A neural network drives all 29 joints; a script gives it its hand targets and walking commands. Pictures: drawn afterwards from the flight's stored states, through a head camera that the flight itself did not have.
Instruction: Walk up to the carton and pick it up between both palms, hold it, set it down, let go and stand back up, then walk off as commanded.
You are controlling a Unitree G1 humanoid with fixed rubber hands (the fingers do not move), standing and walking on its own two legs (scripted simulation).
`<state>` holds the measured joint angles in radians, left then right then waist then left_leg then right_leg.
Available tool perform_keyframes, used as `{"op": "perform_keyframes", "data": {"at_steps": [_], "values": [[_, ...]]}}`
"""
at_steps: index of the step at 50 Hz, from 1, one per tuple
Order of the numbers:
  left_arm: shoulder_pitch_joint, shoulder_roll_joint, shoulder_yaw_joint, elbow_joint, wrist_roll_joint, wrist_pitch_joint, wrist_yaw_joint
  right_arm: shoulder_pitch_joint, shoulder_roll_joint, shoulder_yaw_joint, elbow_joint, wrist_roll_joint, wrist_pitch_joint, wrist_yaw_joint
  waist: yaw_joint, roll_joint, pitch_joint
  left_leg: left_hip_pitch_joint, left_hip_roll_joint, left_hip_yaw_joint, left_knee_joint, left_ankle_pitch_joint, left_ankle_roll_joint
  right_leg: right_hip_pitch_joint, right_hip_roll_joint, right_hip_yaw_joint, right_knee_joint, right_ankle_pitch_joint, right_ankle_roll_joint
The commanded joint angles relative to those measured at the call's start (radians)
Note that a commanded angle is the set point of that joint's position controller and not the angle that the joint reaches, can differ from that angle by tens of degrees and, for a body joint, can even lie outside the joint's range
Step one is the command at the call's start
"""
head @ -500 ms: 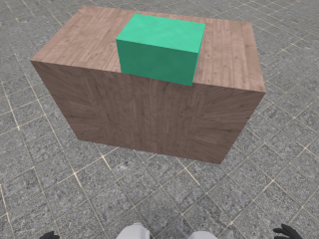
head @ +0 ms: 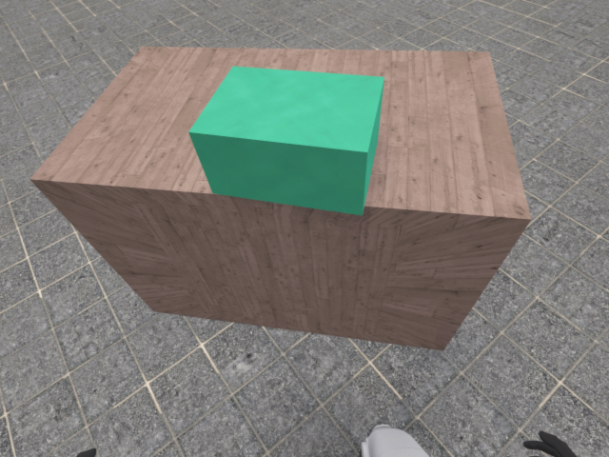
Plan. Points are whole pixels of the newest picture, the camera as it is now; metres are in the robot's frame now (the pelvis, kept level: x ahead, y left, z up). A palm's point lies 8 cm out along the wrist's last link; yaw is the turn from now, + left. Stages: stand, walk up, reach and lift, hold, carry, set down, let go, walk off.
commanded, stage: walk up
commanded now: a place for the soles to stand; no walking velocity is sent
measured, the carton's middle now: (294, 137) +0.65 +0.04 +0.01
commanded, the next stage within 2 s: none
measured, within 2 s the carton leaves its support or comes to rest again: neither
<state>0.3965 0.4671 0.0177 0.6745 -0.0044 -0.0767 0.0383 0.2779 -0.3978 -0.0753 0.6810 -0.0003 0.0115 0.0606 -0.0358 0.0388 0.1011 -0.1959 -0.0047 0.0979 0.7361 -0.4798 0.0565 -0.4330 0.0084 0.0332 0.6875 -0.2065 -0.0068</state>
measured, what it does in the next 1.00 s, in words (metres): steps to the left: left foot, then right foot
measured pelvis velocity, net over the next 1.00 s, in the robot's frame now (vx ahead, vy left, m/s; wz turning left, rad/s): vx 0.06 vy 0.32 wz -0.02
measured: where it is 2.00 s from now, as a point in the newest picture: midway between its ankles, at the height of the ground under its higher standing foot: outside the picture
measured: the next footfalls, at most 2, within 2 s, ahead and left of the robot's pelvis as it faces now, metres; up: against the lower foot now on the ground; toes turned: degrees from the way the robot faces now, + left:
left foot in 0.60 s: +0.19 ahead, +0.23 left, +0.00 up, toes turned +3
right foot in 0.88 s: +0.12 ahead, +0.08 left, +0.00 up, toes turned +5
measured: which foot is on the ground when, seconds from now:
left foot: down 0.00-0.00, up 0.02-0.58, down 0.60-0.84, up 0.86-1.00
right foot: down 0.00-0.60, up 0.62-0.86, down 0.88-1.00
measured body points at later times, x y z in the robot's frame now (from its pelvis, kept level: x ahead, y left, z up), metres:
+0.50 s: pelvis +0.09 +0.08 -0.01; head +0.11 +0.03 +0.44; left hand +0.14 +0.43 -0.05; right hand +0.17 -0.22 -0.14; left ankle +0.15 +0.18 -0.67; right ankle +0.09 -0.11 -0.71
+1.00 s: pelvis +0.06 +0.32 -0.03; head +0.07 +0.35 +0.42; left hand +0.04 +0.69 -0.12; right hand +0.23 +0.00 -0.08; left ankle +0.07 +0.45 -0.65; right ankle +0.08 +0.08 -0.71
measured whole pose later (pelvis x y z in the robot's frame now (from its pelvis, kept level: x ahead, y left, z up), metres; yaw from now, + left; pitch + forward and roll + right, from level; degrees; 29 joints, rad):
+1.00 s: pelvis +0.06 +0.32 -0.03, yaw -1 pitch -4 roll -4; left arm 0.50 0.51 0.08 0.73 0.03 -0.05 0.14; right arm 0.17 -0.42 -0.13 0.63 0.00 0.05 0.02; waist 0.09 0.04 0.10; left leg -0.57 -0.05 -0.17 1.39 -0.54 -0.01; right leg -0.37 -0.03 0.15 0.85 -0.44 -0.02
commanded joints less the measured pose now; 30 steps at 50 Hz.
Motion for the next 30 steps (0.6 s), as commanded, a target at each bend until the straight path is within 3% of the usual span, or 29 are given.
{"op": "perform_keyframes", "data": {"at_steps": [1, 2, 3, 4, 5, 6, 7, 8, 10, 11, 12, 13, 15, 16, 17, 18, 19, 20, 22, 23, 25, 26, 27, 28, 29, 30], "values": [[0.198, 0.336, 0.155, 0.004, -0.012, -0.039, 0.063, 0.04, -0.259, -0.085, -0.13, -0.057, 0.027, -0.006, 0.064, -0.132, -0.23, -0.493, 0.005, -0.243, 0.56, -0.106, -0.028, 0.473, -0.421, 0.816, -0.334, -0.063, -0.281], [0.169, 0.31, 0.146, -0.008, -0.009, -0.039, 0.064, 0.014, -0.271, -0.088, -0.122, -0.058, 0.034, -0.004, 0.057, -0.104, -0.135, -0.499, 0.048, -0.263, 0.553, -0.061, -0.034, 0.405, -0.364, 0.7, -0.315, -0.046, -0.241], [0.16, 0.269, 0.14, -0.006, -0.006, -0.041, 0.069, 0.011, -0.261, -0.091, -0.113, -0.056, 0.036, 0.0, 0.045, -0.126, -0.066, -0.492, 0.056, -0.245, 0.535, 0.012, -0.043, 0.324, -0.313, 0.598, -0.292, 0.082, -0.205], [0.141, 0.248, 0.128, -0.021, -0.004, -0.042, 0.069, 0.011, -0.246, -0.09, -0.111, -0.052, 0.04, 0.001, 0.032, -0.128, -0.032, -0.45, 0.075, -0.248, 0.52, 0.038, -0.041, 0.234, -0.275, 0.503, -0.282, 0.126, -0.175], [0.161, 0.25, 0.133, -0.008, 0.003, -0.044, 0.07, 0.013, -0.216, -0.088, -0.106, -0.053, 0.046, 0.002, 0.03, -0.155, 0.008, -0.449, 0.08, -0.227, 0.508, 0.063, -0.035, 0.192, -0.259, 0.465, -0.268, 0.191, -0.148], [0.169, 0.223, 0.123, -0.005, 0.002, -0.052, 0.069, 0.027, -0.208, -0.087, -0.099, -0.057, 0.051, 0.008, 0.027, -0.106, 0.012, -0.436, 0.078, -0.215, 0.503, 0.112, -0.035, 0.169, -0.238, 0.424, -0.258, 0.252, -0.126], [0.181, 0.236, 0.127, -0.013, 0.002, -0.055, 0.069, 0.027, -0.204, -0.088, -0.096, -0.061, 0.053, 0.012, 0.029, -0.138, -0.002, -0.443, 0.072, -0.207, 0.5, 0.137, -0.041, 0.197, -0.228, 0.402, -0.241, 0.309, -0.15], [0.196, 0.243, 0.129, -0.008, -0.006, -0.057, 0.069, 0.018, -0.204, -0.087, -0.096, -0.058, 0.056, 0.012, 0.037, -0.16, -0.015, -0.436, 0.076, -0.197, 0.487, 0.166, -0.042, 0.197, -0.226, 0.367, -0.239, 0.346, -0.14], [0.229, 0.268, 0.137, -0.016, -0.003, -0.057, 0.075, -0.005, -0.205, -0.088, -0.117, -0.073, 0.058, 0.014, 0.051, -0.192, -0.086, -0.487, 0.088, -0.199, 0.479, 0.186, -0.038, 0.301, -0.235, 0.377, -0.192, 0.412, -0.157], [0.231, 0.266, 0.134, -0.017, 0.001, -0.059, 0.082, -0.031, -0.204, -0.088, -0.125, -0.08, 0.057, 0.012, 0.057, -0.17, -0.073, -0.519, 0.09, -0.202, 0.48, 0.188, -0.05, 0.302, -0.245, 0.384, -0.172, 0.487, -0.177], [0.259, 0.264, 0.139, -0.012, -0.005, -0.058, 0.083, -0.046, -0.212, -0.087, -0.121, -0.08, 0.058, 0.006, 0.075, -0.166, -0.06, -0.539, 0.1, -0.208, 0.482, 0.205, -0.043, 0.303, -0.245, 0.375, -0.164, 0.515, -0.164], [0.254, 0.261, 0.131, -0.011, -0.005, -0.06, 0.086, -0.045, -0.202, -0.083, -0.124, -0.082, 0.057, 0.004, 0.064, -0.167, -0.05, -0.541, 0.098, -0.199, 0.485, 0.202, -0.047, 0.276, -0.249, 0.361, -0.162, 0.549, -0.179], [0.231, 0.271, 0.129, -0.02, 0.003, -0.059, 0.092, -0.069, -0.209, -0.09, -0.135, -0.086, 0.062, 0.002, 0.06, -0.182, -0.019, -0.537, 0.101, -0.21, 0.53, 0.17, -0.058, 0.184, -0.277, 0.375, -0.182, 0.443, -0.227], [0.224, 0.284, 0.134, -0.022, 0.01, -0.057, 0.096, -0.075, -0.217, -0.091, -0.138, -0.082, 0.063, 0.006, 0.058, -0.204, -0.019, -0.53, 0.13, -0.23, 0.503, 0.164, -0.053, 0.181, -0.275, 0.374, -0.175, 0.41, -0.226], [0.236, 0.28, 0.13, -0.021, 0.011, -0.06, 0.097, -0.093, -0.219, -0.09, -0.137, -0.091, 0.061, 0.004, 0.073, -0.166, 0.004, -0.566, 0.126, -0.223, 0.497, 0.178, -0.05, 0.194, -0.274, 0.384, -0.16, 0.444, -0.232], [0.212, 0.293, 0.138, -0.035, 0.012, -0.066, 0.104, -0.097, -0.219, -0.092, -0.145, -0.09, 0.057, 0.008, 0.061, -0.202, -0.006, -0.561, 0.143, -0.256, 0.474, 0.15, -0.041, 0.179, -0.314, 0.407, -0.144, 0.457, -0.26], [0.192, 0.296, 0.136, -0.038, 0.016, -0.066, 0.107, -0.079, -0.229, -0.094, -0.147, -0.087, 0.054, 0.007, 0.051, -0.221, -0.022, -0.546, 0.138, -0.252, 0.462, 0.154, -0.043, 0.196, -0.316, 0.402, -0.129, 0.496, -0.268], [0.181, 0.304, 0.145, -0.041, 0.017, -0.069, 0.112, -0.101, -0.232, -0.096, -0.152, -0.089, 0.052, 0.008, 0.051, -0.207, -0.023, -0.542, 0.167, -0.276, 0.434, 0.131, -0.037, 0.194, -0.346, 0.437, -0.116, 0.483, -0.276], [0.183, 0.323, 0.144, -0.039, 0.018, -0.07, 0.118, -0.135, -0.236, -0.106, -0.168, -0.093, 0.044, 0.007, 0.065, -0.16, -0.029, -0.536, 0.164, -0.28, 0.391, 0.087, -0.037, 0.19, -0.377, 0.468, -0.094, 0.438, -0.297], [0.152, 0.343, 0.149, -0.048, 0.021, -0.068, 0.119, -0.147, -0.25, -0.11, -0.174, -0.09, 0.038, 0.01, 0.054, -0.175, -0.05, -0.515, 0.179, -0.305, 0.348, 0.059, -0.044, 0.193, -0.394, 0.47, -0.071, 0.384, -0.302], [0.13, 0.338, 0.145, -0.034, 0.021, -0.062, 0.121, -0.118, -0.235, -0.111, -0.165, -0.089, 0.028, 0.012, 0.048, -0.204, -0.066, -0.442, 0.162, -0.258, 0.221, 0.056, -0.046, 0.163, -0.359, 0.398, -0.02, 0.368, -0.271], [0.096, 0.329, 0.138, -0.035, 0.018, -0.059, 0.121, -0.058, -0.238, -0.118, -0.157, -0.088, 0.022, 0.011, 0.018, -0.178, -0.083, -0.35, 0.152, -0.28, 0.154, 0.064, -0.049, 0.108, -0.342, 0.401, 0.028, 0.32, -0.248], [0.037, 0.32, 0.13, -0.034, 0.017, -0.053, 0.117, 0.032, -0.238, -0.123, -0.121, -0.083, 0.01, 0.011, -0.044, -0.162, -0.113, -0.17, 0.149, -0.289, -0.036, 0.132, -0.031, 0.018, -0.278, 0.3, 0.157, 0.271, -0.194], [0.018, 0.234, 0.098, -0.044, 0.015, -0.045, 0.117, 0.177, -0.263, -0.142, -0.069, -0.084, -0.005, 0.007, -0.111, -0.025, -0.157, 0.112, 0.103, -0.304, -0.175, 0.204, -0.021, -0.197, -0.149, 0.136, 0.371, 0.14, -0.103], [0.088, 0.129, 0.057, -0.034, 0.023, -0.045, 0.121, 0.212, -0.333, -0.164, -0.054, -0.078, -0.012, -0.004, -0.12, 0.269, -0.126, 0.213, 0.247, -0.453, -0.252, 0.382, -0.063, -0.38, 0.023, 0.075, 0.587, -0.357, -0.029], [0.184, 0.143, 0.053, -0.017, 0.017, -0.027, 0.129, 0.177, -0.336, -0.158, -0.073, -0.059, -0.006, -0.013, -0.052, 0.239, -0.157, 0.157, 0.335, -0.521, -0.29, 0.517, -0.08, -0.367, 0.054, 0.05, 0.658, -0.419, -0.021]]}}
